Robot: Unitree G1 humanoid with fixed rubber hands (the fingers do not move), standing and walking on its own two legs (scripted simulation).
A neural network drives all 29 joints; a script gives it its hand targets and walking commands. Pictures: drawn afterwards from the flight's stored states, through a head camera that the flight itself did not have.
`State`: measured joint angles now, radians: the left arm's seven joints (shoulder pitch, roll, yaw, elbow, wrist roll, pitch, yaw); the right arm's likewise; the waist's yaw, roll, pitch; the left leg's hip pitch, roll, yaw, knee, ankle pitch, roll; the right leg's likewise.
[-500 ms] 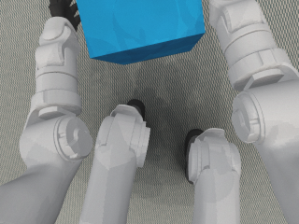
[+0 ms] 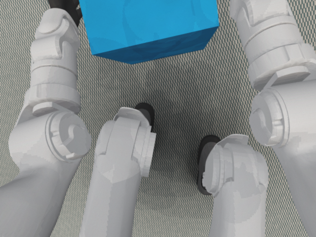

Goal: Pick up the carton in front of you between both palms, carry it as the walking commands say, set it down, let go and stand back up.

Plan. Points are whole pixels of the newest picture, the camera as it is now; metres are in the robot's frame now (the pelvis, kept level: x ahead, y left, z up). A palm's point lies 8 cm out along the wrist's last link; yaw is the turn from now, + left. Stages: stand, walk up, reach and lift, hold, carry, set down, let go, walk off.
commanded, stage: set down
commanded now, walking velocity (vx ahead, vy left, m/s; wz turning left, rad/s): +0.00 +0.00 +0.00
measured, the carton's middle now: (152, 3) +0.53 +0.15 -0.26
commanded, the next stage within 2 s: let go in 1.38 s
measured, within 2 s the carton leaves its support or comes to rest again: neither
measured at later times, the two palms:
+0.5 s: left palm (35, 0) +0.48 +0.34 -0.15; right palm out of the picture +0.60 -0.01 -0.15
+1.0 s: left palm out of the picture +0.48 +0.34 +0.01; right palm out of the picture +0.62 -0.02 +0.01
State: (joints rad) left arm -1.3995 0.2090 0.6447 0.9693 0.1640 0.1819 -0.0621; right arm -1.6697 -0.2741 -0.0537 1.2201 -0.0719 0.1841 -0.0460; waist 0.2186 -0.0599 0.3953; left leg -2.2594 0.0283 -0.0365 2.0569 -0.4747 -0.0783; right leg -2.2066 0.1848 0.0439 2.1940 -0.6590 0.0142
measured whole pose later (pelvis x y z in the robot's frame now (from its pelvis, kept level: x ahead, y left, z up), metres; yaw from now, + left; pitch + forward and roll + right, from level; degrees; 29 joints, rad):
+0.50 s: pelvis -0.01 +0.02 +0.00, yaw +1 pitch +36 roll +2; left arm -1.42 0.32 0.41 0.99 -0.18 0.09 0.08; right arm -1.65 -0.45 0.16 1.03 0.17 0.21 -0.09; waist 0.21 -0.02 0.45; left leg -2.25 0.03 0.02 2.05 -0.43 0.00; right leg -2.16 0.09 0.05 2.19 -0.66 0.03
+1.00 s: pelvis +0.01 +0.02 +0.11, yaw +2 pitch +47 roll +0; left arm -1.21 0.24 0.43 0.77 -0.10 0.24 0.08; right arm -1.50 -0.39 -0.04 1.02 0.03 0.29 -0.05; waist 0.22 -0.05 0.07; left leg -2.10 -0.01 -0.02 1.67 -0.39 -0.02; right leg -2.00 0.08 0.03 1.79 -0.60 0.02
